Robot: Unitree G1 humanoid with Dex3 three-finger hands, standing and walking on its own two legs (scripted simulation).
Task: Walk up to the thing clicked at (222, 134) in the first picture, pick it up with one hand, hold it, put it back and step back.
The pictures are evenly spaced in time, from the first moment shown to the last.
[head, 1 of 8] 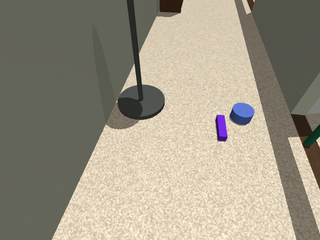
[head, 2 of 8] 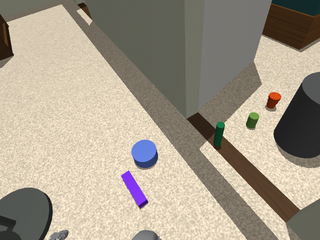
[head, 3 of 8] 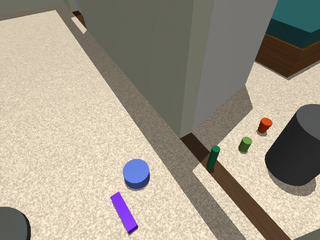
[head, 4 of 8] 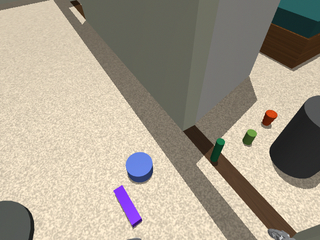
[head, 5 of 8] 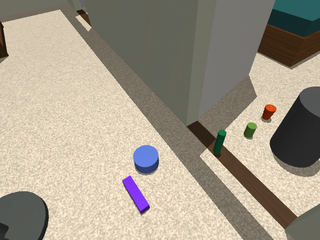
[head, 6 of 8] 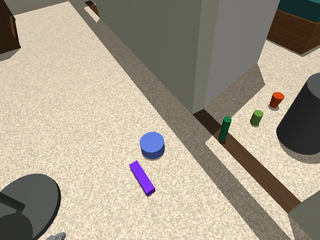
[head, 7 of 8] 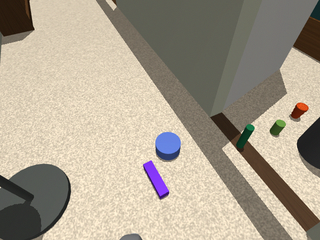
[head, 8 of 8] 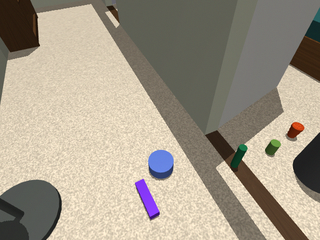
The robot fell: no
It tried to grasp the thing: no
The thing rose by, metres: 0.00
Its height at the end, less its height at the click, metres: +0.00
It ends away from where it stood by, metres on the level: 0.00
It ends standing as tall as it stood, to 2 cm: yes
